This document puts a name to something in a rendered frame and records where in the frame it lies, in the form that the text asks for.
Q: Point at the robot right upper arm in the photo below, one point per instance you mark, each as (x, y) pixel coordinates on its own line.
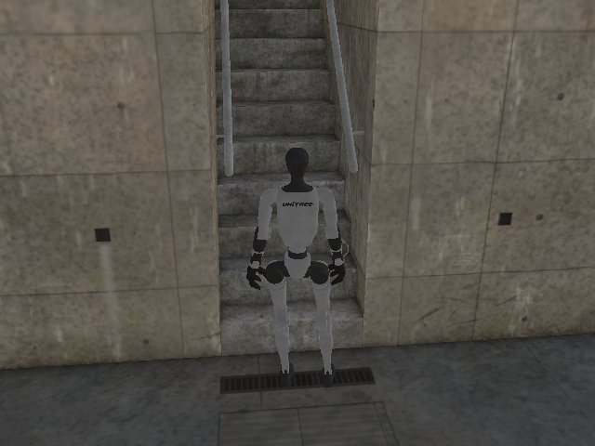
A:
(326, 196)

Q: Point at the humanoid robot head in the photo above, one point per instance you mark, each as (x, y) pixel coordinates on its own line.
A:
(297, 160)

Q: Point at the robot left hand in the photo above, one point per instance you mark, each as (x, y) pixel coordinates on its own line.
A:
(251, 276)

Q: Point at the left robot thigh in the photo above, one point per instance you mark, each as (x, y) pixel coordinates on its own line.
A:
(277, 285)

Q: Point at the left robot forearm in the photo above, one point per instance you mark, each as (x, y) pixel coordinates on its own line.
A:
(257, 251)

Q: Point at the robot right hand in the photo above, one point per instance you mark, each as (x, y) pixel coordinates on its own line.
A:
(340, 270)

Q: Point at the right robot forearm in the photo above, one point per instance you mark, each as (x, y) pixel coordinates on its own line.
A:
(336, 249)

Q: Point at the robot left upper arm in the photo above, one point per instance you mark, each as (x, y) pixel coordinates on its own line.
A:
(267, 198)

